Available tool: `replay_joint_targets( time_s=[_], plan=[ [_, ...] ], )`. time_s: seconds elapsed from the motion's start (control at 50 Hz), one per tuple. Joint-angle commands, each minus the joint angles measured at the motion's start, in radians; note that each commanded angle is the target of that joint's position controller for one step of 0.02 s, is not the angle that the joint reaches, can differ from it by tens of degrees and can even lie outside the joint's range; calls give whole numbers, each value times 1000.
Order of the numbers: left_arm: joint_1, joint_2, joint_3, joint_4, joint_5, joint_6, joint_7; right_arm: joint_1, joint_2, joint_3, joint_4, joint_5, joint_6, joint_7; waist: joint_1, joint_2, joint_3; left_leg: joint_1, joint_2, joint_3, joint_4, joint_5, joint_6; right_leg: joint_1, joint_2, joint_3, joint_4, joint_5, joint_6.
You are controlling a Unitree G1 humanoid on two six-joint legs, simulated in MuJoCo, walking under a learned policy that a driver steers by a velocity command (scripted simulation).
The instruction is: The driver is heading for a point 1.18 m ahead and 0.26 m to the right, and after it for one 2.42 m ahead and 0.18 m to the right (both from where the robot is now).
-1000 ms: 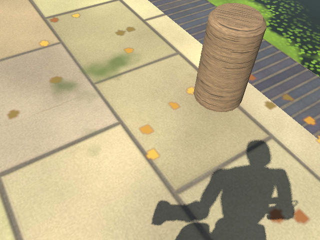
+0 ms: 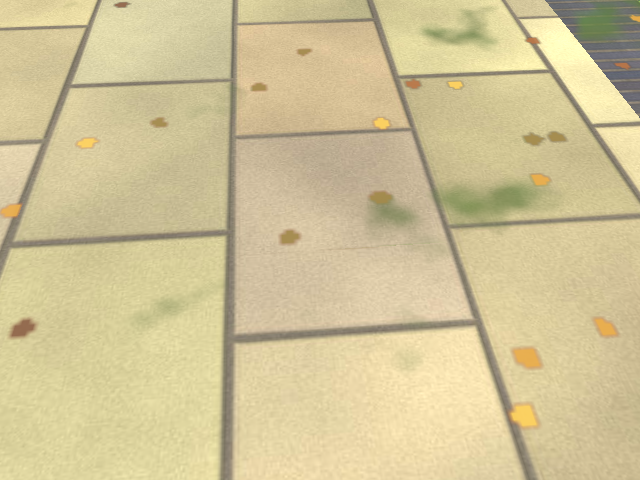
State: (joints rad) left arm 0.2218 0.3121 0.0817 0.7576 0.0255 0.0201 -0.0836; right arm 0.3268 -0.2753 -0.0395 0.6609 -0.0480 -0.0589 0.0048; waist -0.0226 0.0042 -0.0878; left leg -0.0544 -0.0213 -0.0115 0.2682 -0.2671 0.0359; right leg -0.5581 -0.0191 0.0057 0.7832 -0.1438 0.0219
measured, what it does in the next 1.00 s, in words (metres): walks ahead: right foot, then left foot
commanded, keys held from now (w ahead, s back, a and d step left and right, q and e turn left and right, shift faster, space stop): w+e+shift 0.38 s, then w+shift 0.10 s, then w+q+shift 0.52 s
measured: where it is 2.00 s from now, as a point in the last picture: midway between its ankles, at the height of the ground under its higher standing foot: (386, 141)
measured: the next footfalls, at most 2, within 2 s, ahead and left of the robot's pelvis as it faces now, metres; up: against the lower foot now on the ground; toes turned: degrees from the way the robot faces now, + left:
right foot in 0.16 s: +0.19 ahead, -0.16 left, +0.00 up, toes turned -12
left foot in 0.60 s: +0.70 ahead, -0.19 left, +0.00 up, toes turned -25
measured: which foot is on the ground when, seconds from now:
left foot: down 0.00-0.16, up 0.18-0.58, down 0.60-1.00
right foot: up 0.00-0.14, down 0.16-0.62, up 0.64-1.00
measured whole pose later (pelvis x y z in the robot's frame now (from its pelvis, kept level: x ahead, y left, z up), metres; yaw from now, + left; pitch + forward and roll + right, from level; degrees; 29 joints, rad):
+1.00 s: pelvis +0.84 -0.34 -0.03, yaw -9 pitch +3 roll +0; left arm -0.08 0.27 -0.05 0.57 0.04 -0.09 -0.02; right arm 0.55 -0.30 -0.07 0.91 0.01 -0.08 0.02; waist -0.16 0.00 0.01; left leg 0.09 -0.11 -0.27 0.39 -0.45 0.10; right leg -0.53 -0.05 0.06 0.51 -0.07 0.00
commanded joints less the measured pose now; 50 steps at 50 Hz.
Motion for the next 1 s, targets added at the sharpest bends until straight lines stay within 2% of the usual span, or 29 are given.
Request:
replay_joint_targets(
  time_s=[0.02, 0.1, 0.14, 0.16, 0.18, 0.2, 0.22, 0.24, 0.26, 0.28, 0.34, 0.4, 0.46, 0.52, 0.56, 0.58, 0.6, 0.62, 0.64, 0.66, 0.68, 0.7, 0.74, 0.78, 0.82, 0.88, 0.94, 0.98, 1.0],
  plan=[
    [-188, 82, 8, -129, 2, -21, -17, 6, -183, -60, -31, -2, -26, -17, -36, 92, 170, 37, 327, -162, -198, -281, 106, -184, -49, 13, -20, -23, -35],
    [-215, 89, -3, -163, -2, -17, -20, 25, -191, -65, 9, -12, -27, -15, -41, 88, 194, 84, 326, -40, -161, -161, 95, -122, -51, -77, -80, -136, -125],
    [-81, 94, 0, -133, -3, -22, -4, -8, -211, -65, 18, -3, -24, -11, 36, 84, 124, 20, 286, 92, 49, 400, 73, 135, 46, -169, -125, -187, -178],
    [122, 119, 16, -67, 3, -32, 11, -22, -209, -60, 22, 3, -17, -13, 134, 17, 17, -69, 228, 192, 363, 708, 52, 403, 117, -185, -164, -194, -204],
    [391, 221, 49, -4, 9, -40, 30, -38, -167, -39, -7, -8, -17, -16, 243, -149, -119, -334, 165, 212, 776, 589, 15, 727, -7, 83, -242, -440, -257],
    [360, 333, 62, -18, 2, -46, 36, -62, -41, -3, -80, -11, -36, 9, 155, -430, -117, -758, -46, 84, 1025, -215, -36, 899, -229, 707, -511, -790, -359],
    [278, 270, 51, -50, -12, -44, 42, -198, -98, -6, -92, -23, -53, 10, 187, -256, -16, -928, -16, -66, 1134, -143, -24, 866, -249, 840, -598, -649, -352],
    [267, 253, 49, -47, -7, -43, 52, -217, -148, -14, -96, -16, -68, 17, 163, -110, 15, -938, 49, -83, 1127, -60, -12, 835, -247, 717, -538, -469, -339],
    [256, 235, 47, -43, -13, -44, 57, -177, -147, -9, -70, -17, -74, 18, 120, 9, 40, -863, 92, -79, 1044, 2, -15, 732, -213, 607, -528, -374, -319],
    [224, 210, 36, -48, -17, -48, 63, -162, -141, -5, -64, -26, -67, 18, 79, 34, 85, -798, 114, -68, 976, 17, -29, 623, -173, 521, -536, -272, -303],
    [185, 161, 15, -54, -26, -70, 67, -167, -121, 9, -64, -37, -10, 32, 30, -23, 163, -728, 123, -27, 874, 11, -75, 433, -80, 414, -613, -201, -312],
    [208, 167, 18, -34, -25, -87, 70, -325, -100, 28, -124, -15, 1, 41, 50, -22, 230, -699, 91, 42, 642, 132, -101, 347, -26, 335, -658, 54, -305],
    [277, 151, 11, 20, -44, -100, 78, -418, -55, 51, -141, -5, -12, 53, 104, -49, 206, -552, 48, 91, 395, 349, -64, 387, -28, 285, -685, 383, -257],
    [260, 193, 14, 49, -46, -121, 81, -396, -91, 39, -120, 5, -14, 40, 86, -53, 147, -404, -1, 120, 267, 396, 6, 545, -68, 223, -655, 717, -206],
    [249, 235, 23, 62, -9, -119, 86, -220, -159, 8, -66, 18, -14, 18, -8, -115, 20, -226, -63, 119, 291, 253, 45, 657, -104, 188, -422, 1084, -164],
    [211, 238, 27, 63, 17, -107, 91, -5, -197, -13, -1, 30, -8, 1, -116, -136, -76, -44, -83, 134, 312, 162, 63, 640, -107, 158, -192, 1167, -154],
    [154, 216, 22, 63, 34, -99, 99, 226, -234, -35, 67, 30, -1, -20, -240, -111, -144, 176, -19, 90, 332, 76, 93, 507, -75, 112, 119, 1070, -142],
    [184, 95, -7, 22, 7, -103, 92, 330, -322, -68, 92, 4, 0, -31, -215, 153, -223, 397, 195, -309, 316, -270, 219, 189, 80, 62, 646, 425, -100],
    [261, 42, -30, -14, -20, -126, 66, 245, -325, -70, 104, 9, 5, -8, -91, 397, -280, 479, 333, -912, 49, -315, 326, -77, 208, 108, 794, -286, -84],
    [158, 86, -38, -21, 1, -131, 74, 100, -240, -65, 81, 17, 1, 7, -73, 190, -123, 366, 298, -860, 23, -319, 326, -174, 98, 131, 772, -184, -108],
    [62, 102, -45, -41, 16, -136, 70, 79, -185, -55, 93, 31, -6, 15, -66, 36, -50, 229, 271, -735, 20, -249, 311, -152, 51, 137, 703, -138, -107],
    [-8, 98, -51, -64, 31, -135, 68, 85, -144, -45, 114, 29, -8, 16, -50, -43, 21, 101, 226, -643, 2, -179, 281, -123, 17, 123, 607, -135, -103],
    [-45, 65, -68, -108, 60, -112, 62, 101, -109, -27, 165, 29, -15, 5, 21, -15, 128, -94, 155, -537, -28, -73, 267, -90, -20, 114, 481, -191, -63],
    [-72, 51, -84, -139, 65, -91, 59, 102, -149, -36, 176, 37, -30, 0, 58, 25, 182, -203, 134, -491, -79, -40, 284, -99, -57, 94, 337, -244, -28],
    [-201, 54, -100, -203, 44, -97, 45, 70, -169, -46, 156, 35, -37, -2, 45, 24, 222, -353, 97, -422, -161, 1, 271, -1, -69, 44, 108, -86, 6],
    [-280, 29, -112, -222, 10, -100, 32, 71, -200, -67, 150, 54, -45, 16, 0, 30, 196, -446, 64, -364, -215, 159, 205, 278, -22, -15, -119, 222, 14],
    [-283, 68, -94, -222, 13, -103, 53, 139, -218, -78, 173, 63, -37, 16, -28, 24, 146, -207, 81, -370, -71, 426, 160, 280, 4, -10, -232, 199, -2],
    [-111, 118, -63, -171, 17, -112, 77, 152, -254, -86, 186, 53, -29, 10, 54, 2, 9, -128, 47, -327, 238, 707, 116, 482, 55, -29, -270, 40, -26],
    [63, 158, -40, -133, 21, -117, 95, 117, -256, -88, 177, 50, -34, 14, 150, 3, -82, -245, 9, -308, 483, 638, 93, 705, -13, 20, -241, -22, -45]
  ],
)
Keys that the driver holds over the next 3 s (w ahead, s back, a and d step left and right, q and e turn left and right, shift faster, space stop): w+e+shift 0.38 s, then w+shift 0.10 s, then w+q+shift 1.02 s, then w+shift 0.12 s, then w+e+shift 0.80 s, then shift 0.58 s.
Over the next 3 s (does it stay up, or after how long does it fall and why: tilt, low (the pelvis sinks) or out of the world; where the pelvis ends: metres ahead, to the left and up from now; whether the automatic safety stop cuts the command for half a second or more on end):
stays up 2.53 -0.16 -0.01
